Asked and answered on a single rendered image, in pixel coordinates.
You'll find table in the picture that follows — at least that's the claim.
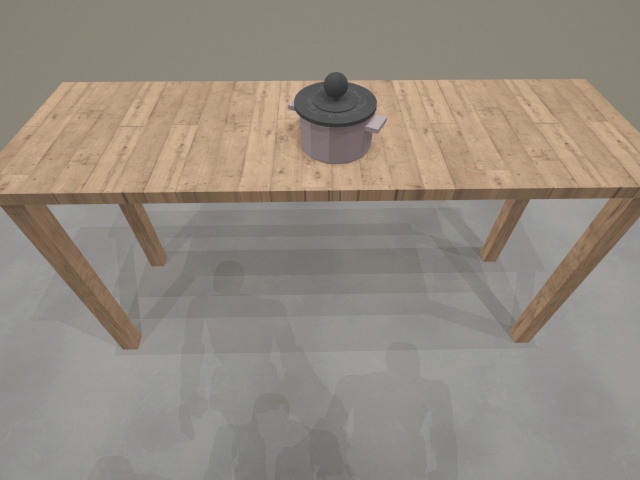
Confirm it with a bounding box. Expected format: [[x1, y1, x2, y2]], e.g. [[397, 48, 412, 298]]
[[0, 79, 640, 350]]

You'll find lid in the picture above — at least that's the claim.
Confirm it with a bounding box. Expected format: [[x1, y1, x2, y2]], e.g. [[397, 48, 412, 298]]
[[294, 82, 377, 127]]

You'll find knob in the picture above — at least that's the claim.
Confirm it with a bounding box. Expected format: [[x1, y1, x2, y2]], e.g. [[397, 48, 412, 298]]
[[324, 72, 348, 98]]

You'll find pot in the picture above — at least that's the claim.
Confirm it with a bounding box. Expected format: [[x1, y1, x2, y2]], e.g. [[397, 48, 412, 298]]
[[288, 100, 387, 164]]

